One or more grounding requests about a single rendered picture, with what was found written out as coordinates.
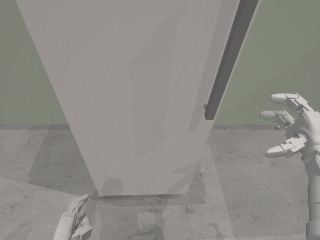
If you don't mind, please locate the robot right hand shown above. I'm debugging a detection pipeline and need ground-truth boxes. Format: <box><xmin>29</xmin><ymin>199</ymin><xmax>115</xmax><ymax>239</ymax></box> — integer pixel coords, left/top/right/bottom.
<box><xmin>259</xmin><ymin>93</ymin><xmax>320</xmax><ymax>159</ymax></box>

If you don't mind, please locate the right robot forearm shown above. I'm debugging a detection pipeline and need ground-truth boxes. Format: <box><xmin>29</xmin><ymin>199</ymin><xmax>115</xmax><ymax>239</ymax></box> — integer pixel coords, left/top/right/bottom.
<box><xmin>301</xmin><ymin>144</ymin><xmax>320</xmax><ymax>240</ymax></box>

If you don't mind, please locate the robot left hand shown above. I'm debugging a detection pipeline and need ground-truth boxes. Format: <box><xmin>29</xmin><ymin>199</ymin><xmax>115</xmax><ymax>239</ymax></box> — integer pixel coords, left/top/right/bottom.
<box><xmin>52</xmin><ymin>194</ymin><xmax>92</xmax><ymax>240</ymax></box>

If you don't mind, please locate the handle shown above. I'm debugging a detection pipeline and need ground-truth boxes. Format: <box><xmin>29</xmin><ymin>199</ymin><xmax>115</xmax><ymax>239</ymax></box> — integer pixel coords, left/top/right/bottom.
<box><xmin>204</xmin><ymin>0</ymin><xmax>259</xmax><ymax>120</ymax></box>

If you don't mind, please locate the fridge door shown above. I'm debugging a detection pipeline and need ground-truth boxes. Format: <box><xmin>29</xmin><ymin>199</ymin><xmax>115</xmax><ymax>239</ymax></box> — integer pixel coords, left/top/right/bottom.
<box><xmin>15</xmin><ymin>0</ymin><xmax>261</xmax><ymax>196</ymax></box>

